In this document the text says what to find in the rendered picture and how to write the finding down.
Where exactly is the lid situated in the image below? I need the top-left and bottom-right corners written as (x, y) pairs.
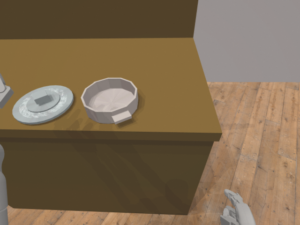
top-left (12, 85), bottom-right (74, 125)

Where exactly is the robot left hand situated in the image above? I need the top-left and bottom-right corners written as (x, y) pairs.
top-left (0, 73), bottom-right (14, 109)

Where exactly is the robot right hand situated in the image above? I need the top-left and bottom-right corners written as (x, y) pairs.
top-left (220, 189), bottom-right (256, 225)

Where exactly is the pot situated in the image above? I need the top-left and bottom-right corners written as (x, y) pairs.
top-left (81, 78), bottom-right (138, 124)

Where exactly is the table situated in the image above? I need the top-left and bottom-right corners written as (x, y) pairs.
top-left (0, 0), bottom-right (222, 215)

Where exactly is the knob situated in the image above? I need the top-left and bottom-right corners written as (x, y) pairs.
top-left (32, 89), bottom-right (50, 105)

